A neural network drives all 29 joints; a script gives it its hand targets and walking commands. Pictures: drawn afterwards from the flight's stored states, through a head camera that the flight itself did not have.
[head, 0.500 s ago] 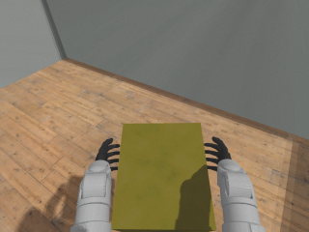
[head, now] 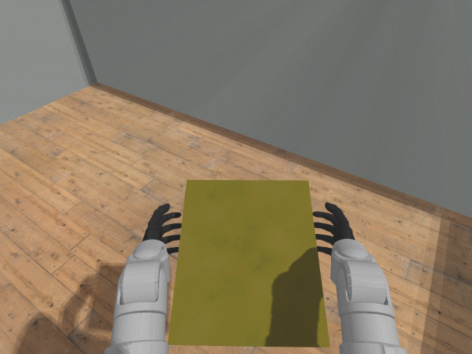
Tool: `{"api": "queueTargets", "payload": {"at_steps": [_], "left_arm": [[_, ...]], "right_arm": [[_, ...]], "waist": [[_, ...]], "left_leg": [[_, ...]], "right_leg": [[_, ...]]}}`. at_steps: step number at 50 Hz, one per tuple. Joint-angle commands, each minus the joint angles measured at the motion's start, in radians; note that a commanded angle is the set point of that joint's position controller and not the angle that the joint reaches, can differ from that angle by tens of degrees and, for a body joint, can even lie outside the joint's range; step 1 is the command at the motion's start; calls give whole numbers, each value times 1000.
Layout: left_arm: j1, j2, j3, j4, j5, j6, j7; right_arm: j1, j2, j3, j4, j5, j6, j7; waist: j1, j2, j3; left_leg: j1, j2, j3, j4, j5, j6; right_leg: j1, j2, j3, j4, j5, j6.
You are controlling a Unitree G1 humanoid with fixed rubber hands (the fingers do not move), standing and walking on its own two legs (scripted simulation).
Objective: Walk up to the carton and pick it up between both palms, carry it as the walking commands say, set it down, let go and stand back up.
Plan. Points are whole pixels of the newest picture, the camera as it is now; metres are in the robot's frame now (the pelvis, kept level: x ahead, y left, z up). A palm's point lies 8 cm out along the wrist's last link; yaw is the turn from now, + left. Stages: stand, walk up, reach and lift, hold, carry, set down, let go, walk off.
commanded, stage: carry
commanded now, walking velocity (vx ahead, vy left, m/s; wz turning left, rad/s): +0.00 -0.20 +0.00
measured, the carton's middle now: (246, 263) +0.31 +0.01 -0.03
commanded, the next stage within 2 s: none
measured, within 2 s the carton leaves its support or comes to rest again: neither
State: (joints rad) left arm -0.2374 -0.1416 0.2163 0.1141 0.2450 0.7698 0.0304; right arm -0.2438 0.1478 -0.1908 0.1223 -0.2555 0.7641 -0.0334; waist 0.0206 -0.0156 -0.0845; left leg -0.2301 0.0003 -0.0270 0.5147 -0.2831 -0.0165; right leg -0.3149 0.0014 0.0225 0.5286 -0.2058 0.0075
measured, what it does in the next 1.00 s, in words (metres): steps to the right: right foot, then left foot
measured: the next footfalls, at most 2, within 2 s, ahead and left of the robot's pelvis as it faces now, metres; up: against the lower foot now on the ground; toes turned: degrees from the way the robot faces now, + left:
right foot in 0.54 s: +0.06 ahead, -0.23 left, +0.00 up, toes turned -8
left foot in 0.78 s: +0.00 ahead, -0.04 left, +0.00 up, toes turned +9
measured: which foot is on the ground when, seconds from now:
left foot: down 0.00-0.54, up 0.56-0.76, down 0.78-1.00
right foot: down 0.00-0.32, up 0.34-0.52, down 0.54-0.80, up 0.82-1.00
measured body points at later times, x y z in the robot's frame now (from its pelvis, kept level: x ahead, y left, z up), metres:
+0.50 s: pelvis -0.01 -0.08 -0.01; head +0.00 -0.08 +0.44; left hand +0.29 +0.07 +0.08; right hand +0.29 -0.24 +0.08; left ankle -0.01 +0.08 -0.73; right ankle +0.02 -0.21 -0.72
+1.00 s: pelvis -0.05 -0.20 +0.00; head -0.04 -0.18 +0.45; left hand +0.25 -0.04 +0.08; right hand +0.25 -0.35 +0.09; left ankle -0.04 -0.05 -0.73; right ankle -0.04 -0.35 -0.69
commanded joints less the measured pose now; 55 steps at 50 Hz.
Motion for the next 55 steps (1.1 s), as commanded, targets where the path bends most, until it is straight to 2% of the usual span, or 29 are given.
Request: {"api": "queueTargets", "payload": {"at_steps": [1,3,5,7,8,9,12,15,16,17,18,20,23,25,26,27,28,29,32,38,39,40,41,42,44,47,52,54,55], "left_arm": [[-558,-876,-717,-140,-391,31,-268],[-540,-872,-763,-196,-445,98,-257],[-500,-878,-787,-237,-483,161,-245],[-473,-878,-799,-285,-509,219,-227],[-456,-880,-795,-290,-513,249,-217],[-449,-896,-791,-297,-517,273,-209],[-456,-925,-773,-358,-512,324,-189],[-461,-944,-772,-395,-513,365,-180],[-467,-948,-775,-406,-521,380,-184],[-485,-947,-774,-413,-526,395,-190],[-521,-946,-784,-413,-532,407,-196],[-537,-961,-797,-396,-549,419,-206],[-535,-965,-796,-397,-584,431,-214],[-502,-966,-788,-371,-582,439,-215],[-492,-963,-783,-363,-580,443,-217],[-495,-962,-781,-359,-580,447,-219],[-462,-970,-768,-321,-558,449,-221],[-448,-989,-761,-320,-552,445,-222],[-481,-1005,-748,-353,-542,435,-213],[-458,-1008,-757,-388,-529,425,-195],[-445,-1009,-760,-378,-526,427,-194],[-445,-1012,-762,-370,-523,428,-193],[-489,-998,-770,-393,-536,436,-202],[-527,-1010,-790,-393,-538,432,-204],[-569,-1013,-802,-396,-556,425,-208],[-571,-1007,-811,-408,-583,424,-207],[-495,-992,-795,-358,-566,446,-209],[-463,-981,-784,-344,-560,450,-214],[-461,-976,-782,-341,-558,453,-217]], "right_arm": [[-431,860,644,-104,343,34,246],[-426,845,685,-169,386,93,228],[-441,834,726,-247,437,157,218],[-459,848,754,-310,497,224,219],[-473,856,761,-313,527,259,223],[-489,867,773,-318,557,288,228],[-510,915,789,-352,609,348,241],[-496,935,777,-373,613,392,238],[-472,933,761,-363,597,400,238],[-460,928,745,-350,582,407,236],[-462,939,739,-352,576,414,236],[-477,958,748,-365,559,429,228],[-465,970,727,-369,543,439,217],[-447,957,713,-365,529,446,212],[-435,951,710,-361,524,450,212],[-430,943,706,-359,521,452,211],[-430,948,707,-355,520,462,216],[-474,962,718,-359,543,464,221],[-529,988,758,-379,594,452,238],[-505,968,751,-398,601,449,235],[-496,966,747,-389,596,451,238],[-486,970,743,-381,591,453,244],[-445,963,711,-322,564,443,245],[-455,985,717,-333,567,441,249],[-472,996,722,-343,560,437,246],[-488,985,717,-376,554,431,234],[-420,950,699,-358,513,446,221],[-414,943,708,-363,506,447,219],[-420,936,712,-367,509,448,218]], "waist": [[-26,170,-205],[-26,200,-226],[-25,147,-242],[-30,-59,-300],[-26,-156,-326],[-21,-171,-319],[-21,-99,-325],[-35,-57,-353],[-43,44,-339],[-40,225,-309],[-44,298,-289],[-29,170,-232],[-31,237,-232],[-27,231,-266],[-27,180,-282],[-32,84,-301],[-28,-150,-297],[-12,-254,-303],[-8,-141,-307],[-20,-120,-347],[-25,-79,-343],[-36,25,-320],[-40,326,-267],[-31,263,-240],[-26,131,-208],[-23,200,-221],[-38,294,-270],[-26,212,-297],[-26,101,-291]], "left_leg": [[56,317,-222,-54,294,123],[36,331,-211,-16,393,125],[-37,276,-134,48,335,73],[-164,158,24,233,110,-22],[-236,104,81,312,-149,-51],[-270,83,112,334,-319,-49],[-202,70,136,245,-241,-13],[26,125,121,-26,19,7],[120,249,-46,-57,132,53],[163,452,-255,-106,395,138],[160,545,-305,-119,561,219],[132,503,-217,-126,494,185],[84,357,0,-41,616,90],[56,311,63,22,531,39],[17,287,90,77,444,8],[-72,261,112,155,252,-31],[-262,170,177,264,-101,-100],[-318,126,167,402,-392,-92],[-336,116,118,540,-342,-33],[-68,66,183,46,-73,7],[47,114,153,-111,40,10],[205,268,-40,-195,97,40],[233,559,-350,-221,394,188],[189,577,-332,-193,525,240],[120,489,-155,-189,421,184],[127,360,29,-115,570,109],[135,350,62,-48,569,65],[43,307,110,72,441,-3],[-74,280,132,156,254,-40]], "right_leg": [[-135,-49,-12,126,-26,3],[-132,-28,-35,92,-91,-3],[-41,-31,-30,7,60,-16],[120,-160,125,-44,427,-59],[188,-244,213,-77,528,-105],[193,-274,226,-89,523,-151],[145,-228,154,-84,440,-190],[46,-160,58,18,395,-134],[-98,-107,11,103,305,-70],[-240,-37,-52,230,-21,-13],[-300,-35,-39,395,-295,8],[-339,-90,42,406,-287,6],[-194,-14,-103,172,-179,10],[-50,23,-185,-19,-49,8],[41,3,-174,-111,10,7],[150,-83,-79,-167,176,3],[236,-277,131,-114,541,-72],[243,-313,168,-90,672,-156],[194,-286,93,-78,568,-228],[132,-204,14,-58,330,-182],[61,-176,-13,-16,264,-147],[-129,-133,-31,93,124,-89],[-356,-29,-138,271,-260,-11],[-354,-59,-2,478,-314,-5],[-350,-94,49,578,-220,10],[-294,-65,-54,409,-170,34],[-146,-9,-156,75,-144,31],[53,-15,-184,-152,-16,21],[161,-95,-113,-217,74,21]]}}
